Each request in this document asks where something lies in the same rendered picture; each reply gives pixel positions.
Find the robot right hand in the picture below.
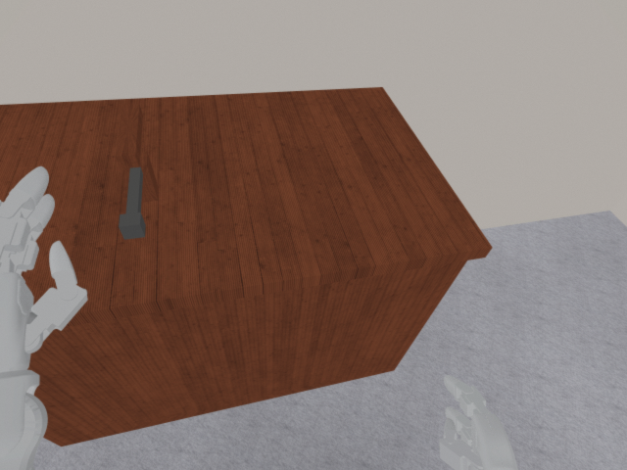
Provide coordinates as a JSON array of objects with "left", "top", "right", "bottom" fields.
[{"left": 439, "top": 375, "right": 518, "bottom": 470}]

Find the tap lever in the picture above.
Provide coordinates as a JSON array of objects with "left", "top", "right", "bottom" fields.
[{"left": 119, "top": 167, "right": 146, "bottom": 240}]

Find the left robot forearm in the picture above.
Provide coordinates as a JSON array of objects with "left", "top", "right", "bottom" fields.
[{"left": 0, "top": 370, "right": 48, "bottom": 470}]

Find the robot left hand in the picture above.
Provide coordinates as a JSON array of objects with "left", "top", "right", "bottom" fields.
[{"left": 0, "top": 166, "right": 88, "bottom": 373}]

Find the counter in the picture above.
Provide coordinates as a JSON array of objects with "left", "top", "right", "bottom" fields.
[{"left": 0, "top": 87, "right": 493, "bottom": 447}]

